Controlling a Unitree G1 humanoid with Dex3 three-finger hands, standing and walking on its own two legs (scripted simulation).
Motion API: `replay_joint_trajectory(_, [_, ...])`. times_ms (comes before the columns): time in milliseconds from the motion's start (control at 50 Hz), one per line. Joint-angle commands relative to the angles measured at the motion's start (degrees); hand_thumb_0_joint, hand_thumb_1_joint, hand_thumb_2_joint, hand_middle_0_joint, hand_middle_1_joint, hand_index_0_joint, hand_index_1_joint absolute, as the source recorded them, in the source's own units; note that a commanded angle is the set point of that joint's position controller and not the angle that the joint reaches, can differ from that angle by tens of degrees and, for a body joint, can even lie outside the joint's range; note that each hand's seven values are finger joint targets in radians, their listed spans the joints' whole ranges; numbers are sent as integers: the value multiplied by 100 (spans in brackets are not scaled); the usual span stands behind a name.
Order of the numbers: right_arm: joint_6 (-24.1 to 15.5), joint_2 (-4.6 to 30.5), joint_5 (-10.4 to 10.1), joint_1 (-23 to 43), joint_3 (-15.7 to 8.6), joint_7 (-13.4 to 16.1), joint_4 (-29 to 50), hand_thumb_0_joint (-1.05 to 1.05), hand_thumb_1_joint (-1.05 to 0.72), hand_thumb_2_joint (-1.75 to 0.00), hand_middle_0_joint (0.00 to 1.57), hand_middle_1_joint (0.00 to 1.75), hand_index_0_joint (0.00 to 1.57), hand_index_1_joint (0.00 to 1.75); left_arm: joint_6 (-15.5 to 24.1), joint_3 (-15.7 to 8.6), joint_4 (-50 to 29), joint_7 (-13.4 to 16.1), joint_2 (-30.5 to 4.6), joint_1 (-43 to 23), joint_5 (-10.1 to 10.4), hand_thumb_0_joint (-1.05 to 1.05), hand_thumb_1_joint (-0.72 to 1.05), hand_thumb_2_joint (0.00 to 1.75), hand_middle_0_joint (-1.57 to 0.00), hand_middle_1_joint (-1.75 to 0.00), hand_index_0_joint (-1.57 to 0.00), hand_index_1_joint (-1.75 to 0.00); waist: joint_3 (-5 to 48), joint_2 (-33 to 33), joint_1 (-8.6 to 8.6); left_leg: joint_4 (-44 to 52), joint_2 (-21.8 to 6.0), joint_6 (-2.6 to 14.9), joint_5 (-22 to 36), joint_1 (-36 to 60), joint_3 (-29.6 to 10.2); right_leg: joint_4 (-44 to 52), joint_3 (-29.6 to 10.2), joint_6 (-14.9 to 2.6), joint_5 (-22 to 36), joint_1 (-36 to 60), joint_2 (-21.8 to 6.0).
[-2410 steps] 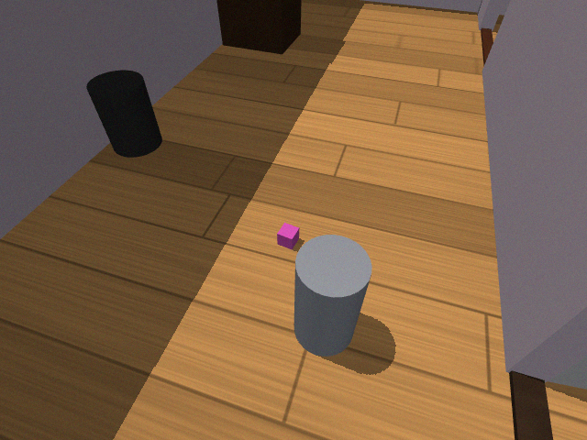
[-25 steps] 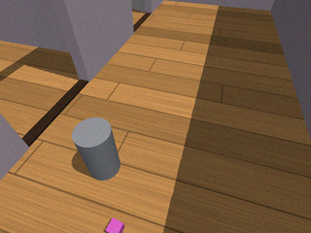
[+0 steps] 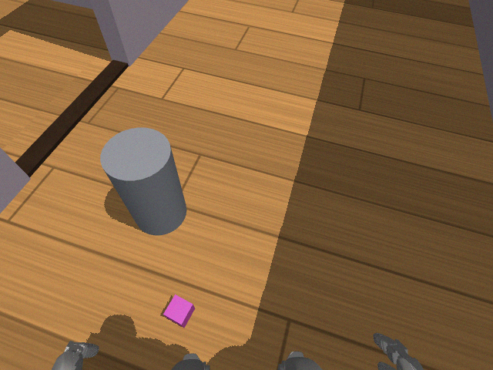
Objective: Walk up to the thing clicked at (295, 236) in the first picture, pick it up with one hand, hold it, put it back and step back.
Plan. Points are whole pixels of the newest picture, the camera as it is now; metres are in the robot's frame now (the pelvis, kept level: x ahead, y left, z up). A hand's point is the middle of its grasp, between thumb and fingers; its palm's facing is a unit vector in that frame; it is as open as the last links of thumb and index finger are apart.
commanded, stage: rise first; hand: left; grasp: from above
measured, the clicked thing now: (179, 311) +0.36 +0.21 -0.68
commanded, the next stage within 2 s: none
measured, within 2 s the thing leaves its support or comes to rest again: neither
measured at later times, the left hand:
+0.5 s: hand (127, 348) +0.21 +0.27 -0.34, palm faces -0.15 -0.44 -0.88, open 13.9 cm
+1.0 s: hand (151, 320) +0.30 +0.26 -0.48, palm faces -0.12 -0.46 -0.88, open 13.8 cm
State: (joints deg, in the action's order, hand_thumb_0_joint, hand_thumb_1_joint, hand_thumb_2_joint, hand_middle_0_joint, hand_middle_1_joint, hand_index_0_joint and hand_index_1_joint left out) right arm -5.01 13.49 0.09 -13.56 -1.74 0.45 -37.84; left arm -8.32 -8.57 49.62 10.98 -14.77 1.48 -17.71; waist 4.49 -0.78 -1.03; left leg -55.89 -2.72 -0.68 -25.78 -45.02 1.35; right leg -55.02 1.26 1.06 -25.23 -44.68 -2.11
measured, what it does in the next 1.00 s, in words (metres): lowers itself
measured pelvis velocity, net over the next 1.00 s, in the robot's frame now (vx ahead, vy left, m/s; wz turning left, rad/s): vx -0.09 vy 0.00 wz -0.06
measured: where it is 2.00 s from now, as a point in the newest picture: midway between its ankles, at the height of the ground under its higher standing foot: outside the picture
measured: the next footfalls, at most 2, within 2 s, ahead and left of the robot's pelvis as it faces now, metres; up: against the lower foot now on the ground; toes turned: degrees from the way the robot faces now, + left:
none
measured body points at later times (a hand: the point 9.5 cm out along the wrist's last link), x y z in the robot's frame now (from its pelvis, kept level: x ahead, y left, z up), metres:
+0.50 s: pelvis -0.05 -0.01 -0.16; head +0.12 +0.02 +0.25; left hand +0.22 +0.29 -0.29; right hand +0.14 -0.26 -0.28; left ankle +0.01 +0.12 -0.68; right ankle +0.01 -0.13 -0.68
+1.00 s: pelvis -0.09 +0.00 -0.32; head +0.11 +0.02 +0.08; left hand +0.30 +0.28 -0.43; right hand -0.05 -0.25 -0.46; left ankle +0.01 +0.12 -0.68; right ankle +0.01 -0.13 -0.68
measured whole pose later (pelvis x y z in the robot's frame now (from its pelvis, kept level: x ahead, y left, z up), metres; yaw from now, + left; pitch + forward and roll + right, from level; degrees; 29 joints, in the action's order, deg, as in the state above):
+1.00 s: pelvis -0.09 +0.00 -0.32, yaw -4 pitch +35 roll -4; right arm -13.1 14.0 7.4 -6.0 -0.6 -13.5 -54.3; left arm -23.2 -18.9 84.6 40.4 -24.4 -50.8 -28.5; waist 8.6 2.5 -10.1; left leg -124.4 -3.6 -0.1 -36.6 -122.9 -3.9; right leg -121.3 1.4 1.5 -34.9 -121.1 -1.0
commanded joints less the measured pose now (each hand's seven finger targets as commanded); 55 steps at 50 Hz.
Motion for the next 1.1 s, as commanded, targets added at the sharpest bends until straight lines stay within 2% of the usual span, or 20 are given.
replay_joint_trajectory(0, [-259,844,51,82,-360,142,699,0,-92,-91,20,30,20,30,-220,-254,-1158,528,-833,-177,-169,0,-61,101,-10,-106,-8,-108,1687,510,109,281,154,-46,1441,608,-195,-40,83,-286,1057,117,267])
replay_joint_trajectory(60, [-212,807,67,155,-351,228,714,0,-92,-90,20,30,20,30,-522,-224,-1385,700,-750,20,-190,0,-61,101,-10,-105,-8,-107,1909,389,38,-38,172,-19,1429,311,-172,-202,70,-265,1144,43,261])
replay_joint_trajectory(100, [-210,786,91,204,-347,276,656,0,-89,-90,20,30,20,30,-654,-117,-1472,797,-692,-278,-255,0,-59,100,-8,-103,-6,-105,1904,446,-23,-253,164,-11,1261,35,-193,-384,70,-262,1034,-287,237])
replay_joint_trajectory(160, [-262,798,116,221,-312,294,506,0,-87,-89,20,30,20,30,-762,29,-812,1001,-565,-805,-596,0,-58,102,-7,-101,-5,-104,1909,183,-147,-809,175,27,1174,-644,-169,-838,77,-274,1044,-781,231])
replay_joint_trajectory(180, [-290,794,139,320,-288,288,467,0,-86,-89,20,30,20,30,-772,-55,-633,1141,-633,-1002,-713,0,-56,103,-7,-100,-4,-103,1814,192,-84,-990,185,39,895,-970,-170,-1004,94,-284,737,-1097,207])
replay_joint_trajectory(240, [-400,849,186,398,-261,251,332,0,-86,-89,20,30,20,30,-842,122,-118,1619,-374,-1722,-1077,0,-54,102,-8,-100,-6,-103,2393,250,-133,-1545,207,-16,1063,-1387,-176,-1611,107,-315,877,-1627,202])
replay_joint_trajectory(280, [-496,897,220,521,-245,183,179,0,-88,-89,20,30,20,30,-933,43,349,2029,-399,-2123,-1276,0,-51,100,-9,-101,-7,-102,2717,390,-121,-1933,212,-60,1185,-1708,-232,-2079,131,-337,963,-2104,203])
replay_joint_trajectory(300, [-537,898,254,570,-236,135,111,0,-90,-90,20,30,20,30,-984,116,465,2220,-320,-2447,-1332,0,-51,99,-10,-101,-9,-102,2929,309,-194,-2153,200,-75,1319,-1827,-253,-2287,149,-331,1083,-2319,215])
replay_joint_trajectory(340, [-581,967,330,554,-225,43,-100,0,-88,-89,20,30,20,30,-1102,-6,728,2670,-563,-3090,-1448,0,-48,98,-9,-103,-9,-104,3131,355,-255,-2508,202,-86,1225,-2212,-237,-2559,151,-296,1095,-2678,202])
replay_joint_trajectory(360, [-593,1066,365,525,-249,6,-208,0,-89,-89,20,30,20,30,-1213,-214,1123,2907,-812,-3160,-1546,0,-48,97,-8,-104,-9,-104,3368,327,-254,-2722,203,-82,1232,-2348,-204,-2676,119,-262,1197,-2732,204])
replay_joint_trajectory(380, [-617,1080,407,531,-241,-49,-271,0,-89,-89,20,30,20,30,-1265,-262,1087,3092,-891,-3628,-1529,0,-48,98,-9,-104,-9,-104,3525,342,-288,-2875,203,-98,1181,-2501,-203,-2824,146,-249,1199,-2814,198])
replay_joint_trajectory(420, [-629,1141,514,501,-262,-176,-426,0,-89,-90,20,30,20,30,-1414,-486,1532,3411,-979,-3802,-1491,0,-48,99,-9,-105,-9,-106,3834,421,-290,-3255,207,-122,1190,-2756,-138,-3065,153,-207,1297,-2914,198])
replay_joint_trajectory(480, [-631,1126,661,526,-284,-396,-605,0,-89,-90,20,30,20,30,-1567,-756,2002,3649,-1302,-4373,-1339,0,-49,101,-9,-106,-9,-106,3868,467,-226,-3696,198,-119,654,-3333,-45,-3333,124,-169,794,-3320,201])
replay_joint_trajectory(560, [-662,1089,790,698,-324,-684,-773,0,-89,-90,20,30,20,30,-1695,-751,2322,3711,-1531,-5118,-1308,0,-48,102,-12,-100,-11,-102,3941,663,-301,-4197,178,-93,-125,-3972,14,-3530,5,-156,-225,-3989,224])
replay_joint_trajectory(620, [-715,1094,841,777,-325,-887,-892,0,-89,-90,20,30,20,30,-1694,-639,2307,3683,-1652,-5711,-1294,0,-47,101,-14,-96,-12,-98,3921,720,-468,-4549,161,-76,-522,-4495,-2,-3698,-98,-141,-931,-4355,249])
replay_joint_trajectory(780, [-876,1213,775,587,-314,-1199,-1190,0,-89,-90,20,30,20,30,-1553,-836,2683,3514,-2094,-6501,-1224,0,-50,102,-9,-100,-8,-101,4113,840,-712,-5045,149,-43,-1164,-4927,-162,-4462,188,-152,-1516,-5320,268])
replay_joint_trajectory(840, [-954,1277,720,390,-309,-1260,-1263,0,-88,-89,20,30,20,30,-1504,-912,2788,3332,-2176,-6664,-1138,0,-50,102,-9,-101,-8,-102,4140,895,-782,-5195,148,-34,-1215,-5005,-211,-4713,255,-145,-1440,-5492,258])
replay_joint_trajectory(960, [-1012,1386,650,115,-260,-1376,-1311,0,-88,-89,20,30,20,30,-1513,-1002,3113,3109,-2270,-6735,-1241,0,-48,100,-8,-102,-9,-102,3826,1011,-833,-5339,145,-7,-1172,-5158,-331,-5155,406,-177,-1074,-6036,229])
replay_joint_trajectory(1020, [-1025,1473,654,-25,-259,-1425,-1324,0,-88,-89,20,30,20,30,-1559,-1116,3501,3204,-2267,-6819,-1379,0,-49,100,-8,-102,-8,-102,3828,1068,-854,-5476,133,-22,-926,-5242,-322,-5371,434,-193,-699,-6096,223])
replay_joint_trajectory(1080, [-1030,1537,717,-138,-267,-1477,-1392,0,-89,-90,20,30,20,30,-1562,-1146,3809,3334,-2170,-7108,-1477,0,-48,99,-8,-102,-8,-102,3609,1117,-1011,-5599,120,-17,-881,-5326,-355,-5560,468,-210,-574,-6385,214])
